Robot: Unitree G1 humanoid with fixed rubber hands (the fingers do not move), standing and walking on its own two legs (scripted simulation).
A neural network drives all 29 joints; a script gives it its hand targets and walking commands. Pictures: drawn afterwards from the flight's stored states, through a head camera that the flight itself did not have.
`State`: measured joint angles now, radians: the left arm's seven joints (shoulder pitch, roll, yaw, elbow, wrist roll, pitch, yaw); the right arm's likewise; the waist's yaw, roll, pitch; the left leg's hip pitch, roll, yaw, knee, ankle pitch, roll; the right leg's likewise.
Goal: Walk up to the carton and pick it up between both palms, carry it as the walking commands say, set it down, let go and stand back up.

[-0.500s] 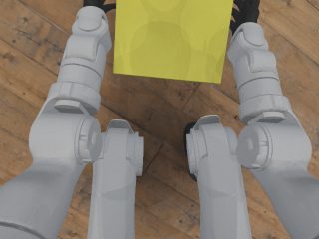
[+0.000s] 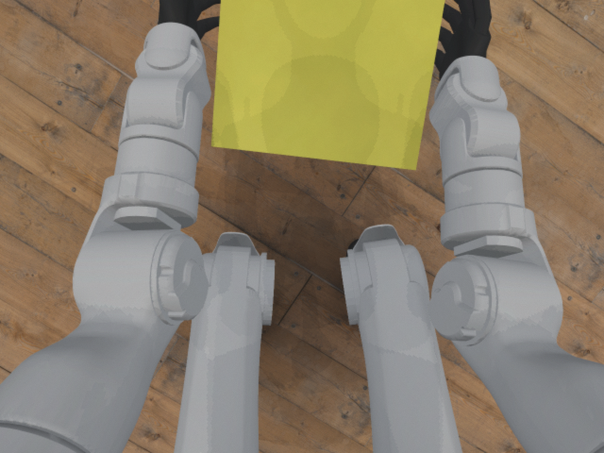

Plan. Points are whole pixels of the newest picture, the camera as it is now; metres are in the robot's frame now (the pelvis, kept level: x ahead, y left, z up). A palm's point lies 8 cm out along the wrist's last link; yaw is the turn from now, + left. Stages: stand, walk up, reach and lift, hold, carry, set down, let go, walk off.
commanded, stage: reach and lift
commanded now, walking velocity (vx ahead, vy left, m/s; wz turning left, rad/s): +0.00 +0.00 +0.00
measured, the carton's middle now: (317, 72) +0.52 -0.03 -0.20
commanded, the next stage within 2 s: none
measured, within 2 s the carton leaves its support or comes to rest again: neither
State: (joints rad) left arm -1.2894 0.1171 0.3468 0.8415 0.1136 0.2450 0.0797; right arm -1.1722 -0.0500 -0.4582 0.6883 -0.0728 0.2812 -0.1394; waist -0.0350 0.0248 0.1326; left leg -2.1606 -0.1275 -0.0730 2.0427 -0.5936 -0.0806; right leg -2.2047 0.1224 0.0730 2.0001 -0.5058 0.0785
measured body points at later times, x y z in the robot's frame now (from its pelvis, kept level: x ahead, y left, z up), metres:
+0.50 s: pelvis +0.00 +0.00 +0.05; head +0.29 +0.00 +0.39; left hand +0.54 +0.12 -0.04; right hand +0.49 -0.17 -0.05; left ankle +0.10 +0.13 -0.38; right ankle +0.12 -0.13 -0.38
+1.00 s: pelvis +0.01 +0.00 +0.10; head +0.26 -0.01 +0.47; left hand +0.52 +0.12 +0.03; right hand +0.48 -0.18 +0.02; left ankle +0.10 +0.13 -0.38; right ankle +0.12 -0.13 -0.38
